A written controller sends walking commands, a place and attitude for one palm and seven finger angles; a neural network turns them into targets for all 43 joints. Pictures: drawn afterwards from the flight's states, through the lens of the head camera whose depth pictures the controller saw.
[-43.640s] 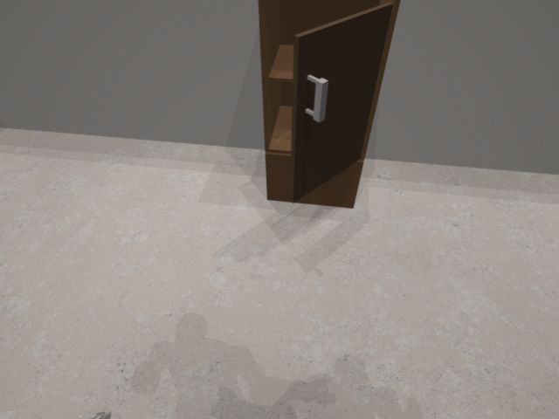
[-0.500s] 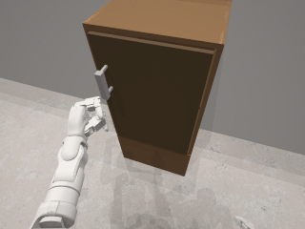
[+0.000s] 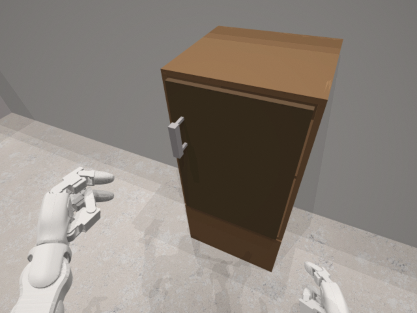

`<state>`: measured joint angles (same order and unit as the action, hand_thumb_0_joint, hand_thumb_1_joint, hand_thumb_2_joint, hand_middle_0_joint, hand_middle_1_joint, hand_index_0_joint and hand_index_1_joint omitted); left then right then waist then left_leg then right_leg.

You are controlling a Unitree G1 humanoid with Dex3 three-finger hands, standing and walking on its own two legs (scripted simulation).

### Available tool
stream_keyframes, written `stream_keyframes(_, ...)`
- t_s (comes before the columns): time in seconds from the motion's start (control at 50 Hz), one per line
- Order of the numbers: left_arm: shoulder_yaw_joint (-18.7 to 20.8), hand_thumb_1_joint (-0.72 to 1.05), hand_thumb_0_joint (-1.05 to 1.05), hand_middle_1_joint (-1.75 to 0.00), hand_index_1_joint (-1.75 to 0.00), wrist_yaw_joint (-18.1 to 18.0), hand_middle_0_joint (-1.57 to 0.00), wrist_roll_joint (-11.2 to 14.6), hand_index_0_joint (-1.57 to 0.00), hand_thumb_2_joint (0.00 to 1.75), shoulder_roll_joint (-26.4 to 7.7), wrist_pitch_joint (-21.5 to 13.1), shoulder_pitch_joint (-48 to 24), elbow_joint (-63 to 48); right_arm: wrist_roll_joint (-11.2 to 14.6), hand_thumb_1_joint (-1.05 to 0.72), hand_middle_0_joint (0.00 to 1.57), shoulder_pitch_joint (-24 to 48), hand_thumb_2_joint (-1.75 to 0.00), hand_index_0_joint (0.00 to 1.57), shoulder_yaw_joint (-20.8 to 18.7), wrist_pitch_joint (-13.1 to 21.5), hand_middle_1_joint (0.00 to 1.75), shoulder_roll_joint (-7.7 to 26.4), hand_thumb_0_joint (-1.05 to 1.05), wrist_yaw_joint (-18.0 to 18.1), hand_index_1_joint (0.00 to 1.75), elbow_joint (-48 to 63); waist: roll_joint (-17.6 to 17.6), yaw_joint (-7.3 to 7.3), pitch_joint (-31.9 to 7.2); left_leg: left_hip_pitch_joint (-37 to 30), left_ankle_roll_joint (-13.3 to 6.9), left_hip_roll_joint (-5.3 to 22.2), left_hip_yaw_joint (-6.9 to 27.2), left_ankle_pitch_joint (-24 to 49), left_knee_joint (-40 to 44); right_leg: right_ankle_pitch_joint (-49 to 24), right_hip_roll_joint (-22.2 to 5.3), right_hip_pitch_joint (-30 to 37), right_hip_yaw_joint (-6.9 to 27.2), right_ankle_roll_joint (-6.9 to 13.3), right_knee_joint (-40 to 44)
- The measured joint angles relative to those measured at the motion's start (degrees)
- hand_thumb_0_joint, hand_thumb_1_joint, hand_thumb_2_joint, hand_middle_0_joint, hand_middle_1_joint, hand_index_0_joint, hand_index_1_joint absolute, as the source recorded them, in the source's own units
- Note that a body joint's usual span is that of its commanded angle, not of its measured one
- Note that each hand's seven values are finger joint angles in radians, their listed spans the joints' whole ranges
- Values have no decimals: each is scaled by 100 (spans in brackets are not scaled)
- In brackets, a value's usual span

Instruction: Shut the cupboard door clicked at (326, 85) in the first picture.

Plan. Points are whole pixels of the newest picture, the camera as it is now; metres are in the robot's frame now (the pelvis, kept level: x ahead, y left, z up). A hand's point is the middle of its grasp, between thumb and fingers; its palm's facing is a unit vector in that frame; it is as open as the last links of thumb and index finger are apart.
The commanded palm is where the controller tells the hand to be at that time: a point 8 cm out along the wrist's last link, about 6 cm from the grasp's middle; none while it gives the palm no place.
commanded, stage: draw the hand back to the body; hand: left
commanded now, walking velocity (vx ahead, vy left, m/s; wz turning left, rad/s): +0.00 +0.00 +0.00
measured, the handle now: (179, 137) +0.61 +0.17 -0.02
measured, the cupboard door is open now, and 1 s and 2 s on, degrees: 0 0 0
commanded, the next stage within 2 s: step back with the hand held close in 0.60 s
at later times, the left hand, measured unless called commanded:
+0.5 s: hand (45, 232) +0.18 +0.27 +0.15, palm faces +0.49 -0.79 -0.37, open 7.3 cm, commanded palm +0.14 +0.30 +0.17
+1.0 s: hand (41, 231) +0.18 +0.27 +0.15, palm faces +0.40 -0.78 -0.47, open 7.4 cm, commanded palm +0.13 +0.31 +0.17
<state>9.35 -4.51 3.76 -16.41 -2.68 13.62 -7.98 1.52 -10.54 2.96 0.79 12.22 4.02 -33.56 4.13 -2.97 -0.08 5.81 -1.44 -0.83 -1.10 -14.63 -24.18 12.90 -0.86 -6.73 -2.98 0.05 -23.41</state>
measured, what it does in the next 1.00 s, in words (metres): stands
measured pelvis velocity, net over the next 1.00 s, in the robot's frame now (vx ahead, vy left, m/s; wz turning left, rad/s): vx -0.01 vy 0.01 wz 0.00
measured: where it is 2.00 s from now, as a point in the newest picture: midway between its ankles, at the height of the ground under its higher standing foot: outside the picture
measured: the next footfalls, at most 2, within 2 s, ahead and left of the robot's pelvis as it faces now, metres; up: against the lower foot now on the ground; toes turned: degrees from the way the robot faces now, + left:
none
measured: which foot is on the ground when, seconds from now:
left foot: down 0.00-1.00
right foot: down 0.00-1.00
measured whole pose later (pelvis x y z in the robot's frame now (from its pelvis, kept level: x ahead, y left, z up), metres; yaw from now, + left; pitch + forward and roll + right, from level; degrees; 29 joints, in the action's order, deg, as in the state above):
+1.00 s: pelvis -0.01 +0.01 +0.00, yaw +0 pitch +0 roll -1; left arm 21.4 -6.7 3.8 -21.3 -8.4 31.1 -22.9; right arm 1.1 -11.6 -1.3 -0.1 14.6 4.9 -34.0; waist 4.0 -0.8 -1.4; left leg 13.5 -2.3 -1.3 -1.5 -14.8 -27.8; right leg 12.3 -1.5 -13.9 -2.6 -0.9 -25.8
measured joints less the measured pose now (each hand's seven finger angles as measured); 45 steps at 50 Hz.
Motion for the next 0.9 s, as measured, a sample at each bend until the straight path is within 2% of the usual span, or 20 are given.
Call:
stream_keyframes(0.22, 909, 89, 1, -56, -56, -88, -44, 49, -44, 90, -321, -61, 1177, -1154, -40, -90, 20, -161, -90, 20, -141, 231, 30, 43, 1, -37, 30, -223, 84, -90, -72, -85, -3, 4, 19, -58, -17, 33, 5, 116, -19, -15, 40)
stream_keyframes(0.3, 1170, 89, 1, -45, -45, -140, -34, 55, -34, 90, -386, -135, 1402, -1302, -26, -90, 20, -188, -90, 20, -201, 315, 30, 85, 1, -18, 30, -264, 104, -135, -83, -77, -2, 5, 27, -74, -52, 50, 4, 113, -26, -14, 8)
stream_keyframes(0.46, 986, 90, 1, -33, -33, -192, -23, 21, -24, 90, -166, -83, 1157, -1068, -32, -90, 20, -123, -90, 20, -219, 401, 30, 122, 1, 52, 30, -340, 36, -162, -5, -40, 1, -12, 50, -20, -50, 45, -14, 55, -50, 0, -58)
stream_keyframes(0.56, 925, 89, 1, -31, -31, -170, -22, 13, -22, 90, -210, -89, 1214, -1195, -44, -90, 20, -123, -90, 20, -201, 490, 30, 58, 1, 61, 30, -325, -28, -103, -18, -77, 29, 33, 22, -43, -62, 41, 31, 86, -22, 26, -46)
stream_keyframes(0.74, 1064, 89, 1, -30, -30, -130, -21, 45, -21, 90, -313, -147, 1233, -1252, -43, -90, 20, -141, -90, 20, -210, 486, 30, 34, 1, 34, 30, -297, 4, -63, -14, -102, 46, 67, -18, -31, -27, 7, 67, 99, 18, 39, -1)
stream_keyframes(0.82, 1245, 89, 1, -30, -30, -141, -21, 11, -21, 90, -345, -394, 1298, -1204, -40, -90, 20, -137, -90, 20, -235, 317, 30, 98, 1, -11, 30, -197, 85, 59, -150, 325, 31, 125, 62, -103, -298, -56, 123, -158, -65, 40, 40)
stream_keyframes(0.9, 1247, 89, 1, -30, -30, -196, -21, -7, -21, 90, -346, -564, 1527, -1287, -51, -90, 20, -95, -90, 20, -335, 136, 30, 188, 1, -10, 30, -165, 81, 168, -188, 629, -11, 81, 48, -108, -407, -76, 75, -457, -52, -4, -53)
